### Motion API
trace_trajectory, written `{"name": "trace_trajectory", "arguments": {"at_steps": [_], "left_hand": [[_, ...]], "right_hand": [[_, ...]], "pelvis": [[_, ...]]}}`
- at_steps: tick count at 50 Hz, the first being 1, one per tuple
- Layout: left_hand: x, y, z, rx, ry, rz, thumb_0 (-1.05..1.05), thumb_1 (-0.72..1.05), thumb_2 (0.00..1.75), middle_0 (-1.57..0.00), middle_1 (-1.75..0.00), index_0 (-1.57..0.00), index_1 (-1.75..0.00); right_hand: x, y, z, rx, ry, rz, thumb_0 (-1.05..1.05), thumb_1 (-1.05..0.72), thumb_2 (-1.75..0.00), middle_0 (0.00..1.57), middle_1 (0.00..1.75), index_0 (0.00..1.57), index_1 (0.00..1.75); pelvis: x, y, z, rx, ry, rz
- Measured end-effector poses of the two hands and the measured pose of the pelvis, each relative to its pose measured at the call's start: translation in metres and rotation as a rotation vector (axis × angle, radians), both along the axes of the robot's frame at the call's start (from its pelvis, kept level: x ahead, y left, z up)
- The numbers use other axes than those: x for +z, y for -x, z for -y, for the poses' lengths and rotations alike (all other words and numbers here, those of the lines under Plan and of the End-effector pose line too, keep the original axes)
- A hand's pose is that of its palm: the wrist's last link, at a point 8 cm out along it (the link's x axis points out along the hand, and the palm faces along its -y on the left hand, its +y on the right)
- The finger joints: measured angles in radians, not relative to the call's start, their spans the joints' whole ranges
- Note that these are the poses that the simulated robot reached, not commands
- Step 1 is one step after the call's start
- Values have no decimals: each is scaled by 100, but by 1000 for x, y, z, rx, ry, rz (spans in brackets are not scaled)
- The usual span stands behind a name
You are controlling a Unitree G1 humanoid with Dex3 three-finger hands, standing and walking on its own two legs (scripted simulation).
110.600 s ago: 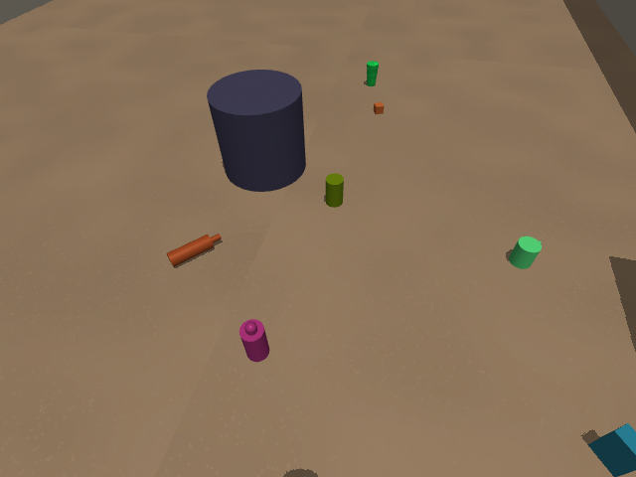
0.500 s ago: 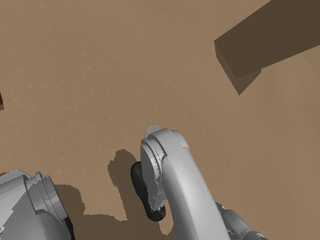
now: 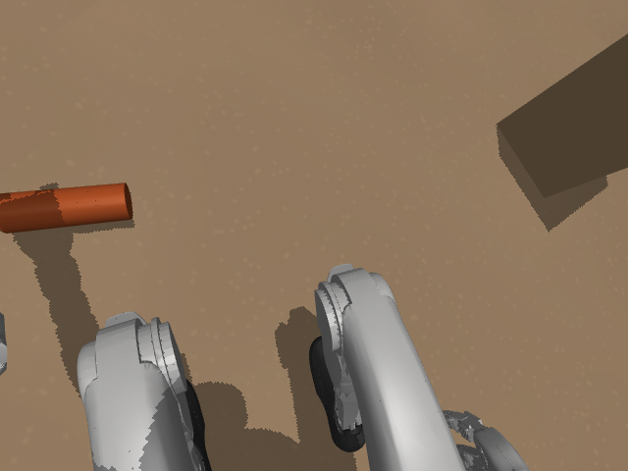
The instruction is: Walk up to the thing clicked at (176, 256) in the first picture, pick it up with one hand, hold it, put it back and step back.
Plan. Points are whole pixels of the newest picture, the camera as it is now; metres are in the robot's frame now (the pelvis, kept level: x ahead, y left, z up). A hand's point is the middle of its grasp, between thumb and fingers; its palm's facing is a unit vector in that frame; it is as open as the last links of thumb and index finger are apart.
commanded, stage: withdraw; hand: left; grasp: from above
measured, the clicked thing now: (53, 208) +0.51 +0.32 -0.32
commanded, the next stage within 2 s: home in 0.36 s
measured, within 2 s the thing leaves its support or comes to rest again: neither
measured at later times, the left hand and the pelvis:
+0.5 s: hand (12, 181) +0.50 +0.32 -0.18, palm faces -0.41 -0.07 -0.91, open 13.7 cm; pelvis -0.01 +0.00 -0.03, yaw +0 degrees
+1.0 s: hand out of the picture +0.38 +0.31 -0.01, palm faces -0.28 -0.55 -0.79, open 8.2 cm; pelvis +0.00 +0.00 +0.09, yaw +4 degrees
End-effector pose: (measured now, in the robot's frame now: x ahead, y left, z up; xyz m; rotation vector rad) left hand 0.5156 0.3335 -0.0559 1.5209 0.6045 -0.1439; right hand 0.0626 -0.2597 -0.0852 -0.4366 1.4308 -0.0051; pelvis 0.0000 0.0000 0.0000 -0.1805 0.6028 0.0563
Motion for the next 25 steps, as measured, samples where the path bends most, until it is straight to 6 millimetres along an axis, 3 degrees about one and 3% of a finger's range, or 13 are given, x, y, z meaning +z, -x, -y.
{"name": "trace_trajectory", "arguments": {"at_steps": [5,11,19,25], "left_hand": [[6,10,12,-66,58,-61,0,-49,98,-10,-99,-10,-99],[-12,20,20,-128,85,-56,0,-47,97,-11,-97,-12,-97],[-56,23,23,-149,75,-22,0,-45,95,-12,-96,-13,-96],[-63,10,15,-98,42,58,0,-44,95,-13,-96,-14,-95]], "right_hand": [[14,6,11,3,48,-25,0,-90,-90,20,30,21,30],[20,17,22,20,112,-59,0,-90,-90,20,30,21,30],[4,35,20,38,128,-94,0,-90,-89,20,30,20,30],[-13,42,6,27,88,-101,0,-90,-89,20,30,21,30]], "pelvis": [[12,5,2,9,-9,5],[8,10,5,10,-13,19],[-15,14,4,0,-8,43],[-29,11,4,-5,-9,42]]}}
